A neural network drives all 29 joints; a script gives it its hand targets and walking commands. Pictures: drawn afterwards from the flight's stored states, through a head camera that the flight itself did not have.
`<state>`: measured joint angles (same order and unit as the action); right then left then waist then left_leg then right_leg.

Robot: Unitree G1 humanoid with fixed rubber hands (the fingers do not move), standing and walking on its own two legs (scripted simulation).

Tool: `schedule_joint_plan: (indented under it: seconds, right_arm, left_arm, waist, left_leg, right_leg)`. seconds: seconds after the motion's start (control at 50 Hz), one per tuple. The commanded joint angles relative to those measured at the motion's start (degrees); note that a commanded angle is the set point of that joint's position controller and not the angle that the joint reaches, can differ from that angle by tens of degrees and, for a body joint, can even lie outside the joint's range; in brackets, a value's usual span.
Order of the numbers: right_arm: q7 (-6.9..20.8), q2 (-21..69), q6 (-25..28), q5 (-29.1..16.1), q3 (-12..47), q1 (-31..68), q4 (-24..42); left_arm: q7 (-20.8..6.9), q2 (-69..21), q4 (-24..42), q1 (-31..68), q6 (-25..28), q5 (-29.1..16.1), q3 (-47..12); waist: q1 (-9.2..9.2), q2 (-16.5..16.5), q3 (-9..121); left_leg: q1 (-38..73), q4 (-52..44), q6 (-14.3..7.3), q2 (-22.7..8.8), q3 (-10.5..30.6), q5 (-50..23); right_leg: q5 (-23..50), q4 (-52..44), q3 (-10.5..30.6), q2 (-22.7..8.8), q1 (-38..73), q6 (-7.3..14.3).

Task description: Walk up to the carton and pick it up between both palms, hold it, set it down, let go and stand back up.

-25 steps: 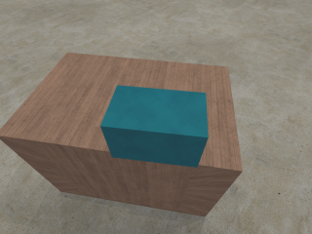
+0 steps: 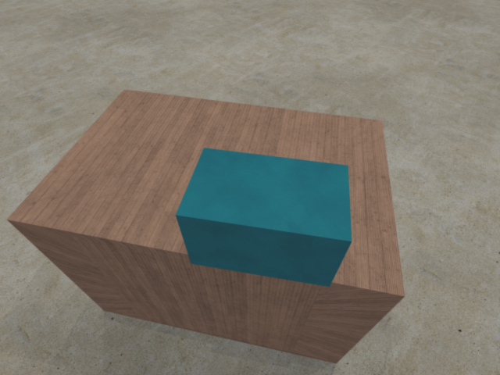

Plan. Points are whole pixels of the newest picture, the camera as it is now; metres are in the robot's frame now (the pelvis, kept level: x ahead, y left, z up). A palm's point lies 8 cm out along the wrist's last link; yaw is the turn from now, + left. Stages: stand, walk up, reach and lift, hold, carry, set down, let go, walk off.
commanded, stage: walk up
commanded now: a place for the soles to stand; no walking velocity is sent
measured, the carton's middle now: (266, 216) +0.42 -0.01 -0.04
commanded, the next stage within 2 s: none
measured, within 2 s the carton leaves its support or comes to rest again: neither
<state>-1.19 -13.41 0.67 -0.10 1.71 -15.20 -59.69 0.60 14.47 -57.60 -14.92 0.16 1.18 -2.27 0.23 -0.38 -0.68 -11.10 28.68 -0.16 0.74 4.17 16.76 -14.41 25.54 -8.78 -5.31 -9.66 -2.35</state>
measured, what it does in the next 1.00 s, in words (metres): steps on the spot: left foot, then right foot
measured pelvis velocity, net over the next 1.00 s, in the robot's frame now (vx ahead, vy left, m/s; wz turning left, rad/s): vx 0.00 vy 0.08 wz -0.18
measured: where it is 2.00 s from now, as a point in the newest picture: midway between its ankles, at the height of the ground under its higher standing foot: outside the picture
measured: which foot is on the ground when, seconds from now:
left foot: down 0.00-0.28, up 0.30-0.54, down 0.56-1.00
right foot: down 0.00-0.56, up 0.58-0.96, down 0.98-1.00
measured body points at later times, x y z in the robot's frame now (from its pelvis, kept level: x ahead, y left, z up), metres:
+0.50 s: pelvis +0.00 +0.04 +0.00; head +0.02 +0.05 +0.44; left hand -0.04 +0.30 -0.15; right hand +0.07 -0.23 -0.14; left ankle +0.04 +0.20 -0.71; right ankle -0.01 -0.14 -0.74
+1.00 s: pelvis +0.00 +0.08 -0.02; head +0.01 +0.08 +0.43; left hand +0.09 +0.34 -0.14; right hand +0.04 -0.19 -0.15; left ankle +0.05 +0.21 -0.74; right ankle -0.01 -0.04 -0.74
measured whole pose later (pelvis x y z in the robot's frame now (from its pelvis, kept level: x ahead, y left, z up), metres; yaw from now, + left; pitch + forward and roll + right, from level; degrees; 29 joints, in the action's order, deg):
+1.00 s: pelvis +0.00 +0.08 -0.02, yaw -10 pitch -2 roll +0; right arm -0.7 -15.7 -1.7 1.7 1.4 -11.3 -52.4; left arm 0.2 15.0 -49.4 -18.6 0.0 1.1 2.9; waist -0.2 0.9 -3.1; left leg -18.1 38.4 0.7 -8.3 -10.7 18.9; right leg -17.7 34.8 0.9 0.2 -15.3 0.4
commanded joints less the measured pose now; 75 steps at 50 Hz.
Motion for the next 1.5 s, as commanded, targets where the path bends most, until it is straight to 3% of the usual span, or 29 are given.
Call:
schedule_joint_plan:
  seconds: [0.0, 0.24, 0.26, 0.28, 0.3, 0.32, 0.38, 0.44, 0.5, 0.52, 0.54, 0.56, 0.58, 0.64, 0.7, 0.78, 0.86, 0.92, 0.94, 0.96, 0.98, 1.0, 1.06, 1.1, 1.14, 1.16, 1.18, 1.22, 1.48]
  right_arm:
    - [-0.4, -7.1, 0.6, 0.0, -1.1, -2.4, 1.3]
    - [-0.5, -8.0, 0.4, 0.0, -0.8, -2.9, 0.7]
    - [0.5, -12.3, -0.8, 2.5, -2.0, 1.5, 3.0]
    - [0.9, -9.9, -1.6, 3.6, -1.7, 3.3, 4.7]
    - [1.0, -8.2, -2.4, 4.2, -1.5, 3.5, 5.6]
    - [1.3, -7.4, -2.9, 4.8, -1.6, 4.1, 6.3]
    - [2.2, -6.1, -3.3, 4.0, -2.0, 3.0, 7.3]
    - [2.8, -5.8, -3.0, 2.5, -2.3, 0.7, 5.6]
    - [2.1, -6.4, -2.2, 1.5, -2.9, -2.4, 4.1]
    - [1.7, -8.8, -1.8, 1.5, -3.6, -5.1, 3.9]
    - [1.2, -12.9, -1.6, 1.3, -4.4, -6.6, 4.9]
    - [0.3, -17.5, -2.3, 0.1, -5.2, -3.7, 6.0]
    - [-0.5, -17.8, -2.8, -0.1, -5.4, -0.2, 7.1]
    - [-1.4, -12.1, -2.6, 0.9, -3.8, 5.6, 9.5]
    - [-1.1, -9.8, -1.2, 1.5, -3.5, 4.6, 10.3]
    - [-1.4, -10.2, -0.3, 2.2, -3.5, 3.1, 10.5]
    - [-1.0, -11.5, -0.4, 2.6, -3.5, 3.9, 10.7]
    - [0.0, -11.1, -1.6, 2.2, -2.4, 6.4, 11.1]
    - [0.5, -9.7, -1.9, 1.8, -1.8, 4.7, 10.4]
    - [1.0, -6.2, -1.9, 1.5, -0.5, 3.1, 10.9]
    - [0.9, -5.0, -2.4, 0.8, -0.2, 3.4, 11.3]
    - [0.8, -5.3, -2.8, 0.7, -0.2, 3.9, 11.1]
    - [0.4, -5.5, -1.3, 0.8, -0.5, 2.5, 10.2]
    - [0.3, -5.5, -0.2, 1.2, -0.6, 0.8, 9.2]
    - [0.3, -5.9, 0.5, 1.6, -0.7, 0.0, 9.5]
    - [0.1, -7.4, 0.7, 1.6, -0.7, 0.3, 10.1]
    - [0.2, -9.5, 0.4, 0.9, -1.0, 2.8, 9.6]
    - [0.6, -8.9, -0.2, 0.1, -0.9, 4.8, 9.1]
    - [0.5, -7.9, -0.6, 0.6, -1.0, 2.0, 5.8]
  left_arm:
    - [0.3, 7.1, 1.4, -2.1, 0.5, 0.0, 1.3]
    - [0.2, 7.8, 0.9, -1.1, -0.1, -0.3, 1.3]
    - [1.5, 8.9, 0.7, -8.5, 0.0, 1.5, 2.7]
    - [2.5, 12.6, -0.5, -12.0, 0.0, 1.9, 4.1]
    - [3.3, 13.3, -0.5, -11.9, 0.0, 2.0, 4.6]
    - [3.9, 11.2, -0.8, -13.0, 0.4, 2.3, 4.5]
    - [4.0, 9.0, 0.7, -7.8, 1.8, 1.9, 4.8]
    - [2.3, 10.2, 3.8, -3.0, 1.7, 2.1, 5.2]
    - [0.6, 10.7, 5.2, -1.9, 0.5, 1.8, 5.1]
    - [0.0, 8.6, 5.2, -3.8, 0.1, 1.6, 4.3]
    - [-0.4, 4.7, 6.4, -6.1, -0.2, 1.4, 3.0]
    - [0.4, 4.1, 7.0, -7.4, -1.3, 0.5, 3.3]
    - [1.1, 3.8, 7.2, -7.5, -2.0, 0.3, 3.3]
    - [1.4, 5.9, 5.9, -10.5, -1.5, 0.3, 4.1]
    - [0.9, 7.1, 6.0, -10.9, -1.4, 1.0, 5.3]
    - [0.2, 5.3, 8.1, -7.0, -2.0, 0.9, 5.4]
    - [-0.5, 4.4, 9.1, -7.0, -1.1, 0.4, 5.6]
    - [-0.5, 4.2, 8.9, -10.4, 0.3, 0.0, 5.9]
    - [-0.4, 5.5, 9.6, -10.1, 0.7, -0.1, 6.4]
    - [-0.1, 8.7, 11.0, -10.0, 1.1, -0.1, 7.0]
    - [0.4, 11.3, 11.5, -8.7, 1.1, -1.3, 7.3]
    - [0.7, 11.4, 11.2, -7.2, 1.0, -1.5, 7.4]
    - [0.8, 8.6, 11.6, -2.5, 1.0, -0.5, 6.0]
    - [0.2, 7.7, 11.7, -1.1, 0.7, -0.3, 5.4]
    - [-0.3, 6.2, 10.6, -1.4, 0.7, -0.7, 4.5]
    - [-0.6, 4.8, 10.0, -3.2, 0.7, -1.1, 3.9]
    - [-0.4, 3.2, 8.7, -5.5, 0.4, -1.0, 3.3]
    - [-0.1, 3.9, 7.6, -5.1, 0.2, -0.6, 3.3]
    - [0.5, 6.5, 4.1, -2.8, 1.4, -1.2, 3.2]
  waist:
    - [-0.06, 1.4, 0.0]
    - [0.03, 0.5, -1.0]
    - [2.79, 3.0, -1.1]
    - [3.56, -2.3, -1.8]
    - [3.65, -5.1, -4.2]
    - [3.81, -3.4, -5.6]
    - [0.37, -7.1, -7.0]
    - [-0.77, -9.0, -3.4]
    - [-2.98, -6.8, -2.3]
    - [-3.45, -0.5, -0.7]
    - [-3.67, 9.7, 1.1]
    - [-2.59, 12.7, -0.1]
    - [-2.26, 14.1, -2.8]
    - [0.61, 9.4, -4.0]
    - [-0.06, 5.1, -1.3]
    - [-1.46, 5.7, -3.2]
    - [-0.90, 8.0, -1.5]
    - [1.71, 4.2, -0.5]
    - [1.38, 1.6, -1.1]
    - [0.98, -7.6, 0.3]
    - [0.55, -6.7, -2.6]
    - [0.80, -6.4, -4.5]
    - [-0.49, -9.9, -0.4]
    - [-1.43, -6.8, 3.3]
    - [-1.53, -3.9, 4.4]
    - [-0.23, -0.7, 4.6]
    - [1.72, 3.5, 4.0]
    - [1.83, 5.0, -1.7]
    - [-0.34, -1.2, -0.5]
  left_leg:
    - [-5.0, -4.2, -2.4, -5.0, 5.1, -17.2]
    - [-6.7, -3.1, -2.0, -4.1, 5.8, -14.5]
    - [-14.0, 5.2, -0.6, -2.6, 1.3, -5.1]
    - [-21.3, 10.4, 1.0, -2.2, -1.2, 5.5]
    - [-24.6, 18.1, 1.7, -4.1, -2.7, 16.4]
    - [-26.2, 22.7, 2.0, -7.0, -1.7, 17.7]
    - [-20.2, 22.6, 2.5, -10.3, 0.0, 9.3]
    - [-7.6, 16.3, 2.6, -5.7, -7.4, 5.9]
    - [4.1, 2.8, 1.4, -1.2, -12.9, -5.5]
    - [7.2, -1.2, 1.4, -3.2, -9.6, -8.6]
    - [7.2, -7.4, -1.1, -13.9, 4.2, -10.4]
    - [-0.8, -13.7, -6.8, -20.4, 13.7, -0.8]
    - [-4.7, -16.1, -9.6, -21.8, 13.4, 8.0]
    - [-4.3, -13.1, -9.1, -18.5, 6.9, 2.0]
    - [-2.5, -11.5, -11.7, -20.6, 6.7, -1.1]
    - [-1.2, -12.5, -12.6, -22.9, 5.3, 4.7]
    - [-2.6, -10.2, -10.8, -21.0, -0.2, 4.5]
    - [-8.3, -3.5, -6.8, -17.5, -5.7, 5.1]
    - [-10.6, 1.1, -4.6, -15.5, -8.1, 6.0]
    - [-12.9, 9.6, -1.2, -11.1, -11.5, 9.5]
    - [-13.5, 15.2, 0.3, -5.5, -10.0, 18.9]
    - [-12.2, 19.2, 0.1, -6.0, -6.5, 20.3]
    - [-8.9, 13.1, -0.5, -5.0, -6.1, 10.0]
    - [-1.8, 3.5, -0.9, -3.5, -7.7, -0.2]
    - [6.0, -2.1, -1.7, -6.2, -5.3, -10.4]
    - [7.2, -4.3, -3.0, -10.9, -0.3, -13.6]
    - [1.8, -6.8, -5.1, -13.1, 2.2, -6.4]
    - [-4.1, -10.2, -4.1, -11.7, 1.0, 3.4]
    - [4.3, -7.0, -3.0, -8.7, -6.4, -0.5]
  right_leg:
    - [8.4, -2.5, 4.4, -3.5, 4.9, 5.1]
    - [5.4, -3.5, 4.2, -4.4, 4.8, 5.5]
    - [2.2, -6.4, 12.6, -10.0, 10.3, 8.6]
    - [0.6, -10.0, 20.4, -18.0, 13.7, 12.4]
    - [1.0, -12.3, 25.1, -24.4, 12.0, 16.6]
    - [2.9, -12.7, 25.1, -25.5, 10.3, 17.7]
    - [2.9, -13.2, 16.1, -18.8, 1.4, 13.7]
    - [8.6, -9.2, 6.6, -11.2, -5.8, 10.7]
    - [8.6, 1.7, 2.9, -6.3, -12.1, 7.5]
    - [3.4, 8.0, 2.2, -3.6, -13.6, 5.0]
    - [-12.2, 17.5, 2.6, 1.2, -16.2, 2.3]
    - [-28.3, 25.4, 6.6, 4.6, -16.3, 2.1]
    - [-27.5, 31.9, 9.7, 3.1, -17.0, 2.6]
    - [-16.6, 35.1, 12.8, 1.7, -17.9, 2.5]
    - [-13.7, 35.2, 12.1, 3.0, -16.3, 1.8]
    - [-11.7, 28.5, 12.4, 2.8, -18.5, 0.8]
    - [-10.2, 17.6, 9.3, 4.4, -11.6, 1.8]
    - [0.2, 3.7, 6.9, 6.3, -0.9, 3.0]
    - [0.8, 0.2, 12.3, 3.5, 1.2, 3.8]
    - [2.5, -5.3, 28.1, -6.3, 0.3, 7.1]
    - [2.6, -9.2, 36.6, -11.3, -6.2, 12.3]
    - [1.2, -9.2, 36.4, -11.8, -9.7, 14.9]
    - [18.5, -3.3, 25.2, -5.4, -5.4, 11.6]
    - [24.8, 0.7, 22.3, -3.4, -4.8, 9.7]
    - [20.7, 2.8, 21.0, -1.7, -8.6, 7.4]
    - [13.5, 4.4, 19.3, 0.7, -10.1, 5.7]
    - [4.1, 4.3, 17.0, 3.8, -5.9, 4.8]
    - [1.6, 2.4, 17.5, 3.6, -5.1, 4.8]
    - [9.2, -0.5, 22.1, 2.4, -10.3, 4.8]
